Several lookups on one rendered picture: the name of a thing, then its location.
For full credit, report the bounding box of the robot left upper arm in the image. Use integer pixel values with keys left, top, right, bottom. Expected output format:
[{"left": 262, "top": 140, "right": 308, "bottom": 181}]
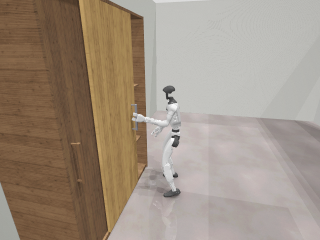
[{"left": 163, "top": 104, "right": 178, "bottom": 127}]

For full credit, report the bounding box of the handle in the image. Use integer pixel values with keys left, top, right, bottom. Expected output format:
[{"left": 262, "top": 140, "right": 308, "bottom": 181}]
[
  {"left": 76, "top": 142, "right": 87, "bottom": 184},
  {"left": 131, "top": 104, "right": 138, "bottom": 131}
]

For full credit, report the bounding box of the robot left forearm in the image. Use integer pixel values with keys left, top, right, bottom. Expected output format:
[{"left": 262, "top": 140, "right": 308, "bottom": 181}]
[{"left": 144, "top": 117, "right": 168, "bottom": 127}]

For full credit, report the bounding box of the right robot thigh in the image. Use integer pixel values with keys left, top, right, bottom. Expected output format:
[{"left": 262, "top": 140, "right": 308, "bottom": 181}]
[{"left": 162, "top": 130, "right": 171, "bottom": 151}]

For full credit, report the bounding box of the robot left hand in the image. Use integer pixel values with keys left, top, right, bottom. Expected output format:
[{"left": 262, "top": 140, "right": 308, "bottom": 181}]
[{"left": 132, "top": 113, "right": 145, "bottom": 123}]

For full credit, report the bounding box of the robot right hand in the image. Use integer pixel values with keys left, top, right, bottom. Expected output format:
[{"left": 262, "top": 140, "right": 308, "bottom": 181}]
[{"left": 151, "top": 126, "right": 163, "bottom": 137}]

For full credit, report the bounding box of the robot left shin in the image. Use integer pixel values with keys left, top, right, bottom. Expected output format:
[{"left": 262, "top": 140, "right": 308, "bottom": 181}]
[{"left": 162, "top": 164, "right": 176, "bottom": 191}]

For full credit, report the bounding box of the wardrobe door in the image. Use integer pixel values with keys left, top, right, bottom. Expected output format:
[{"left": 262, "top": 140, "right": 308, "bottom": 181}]
[
  {"left": 79, "top": 0, "right": 139, "bottom": 233},
  {"left": 35, "top": 0, "right": 108, "bottom": 240}
]

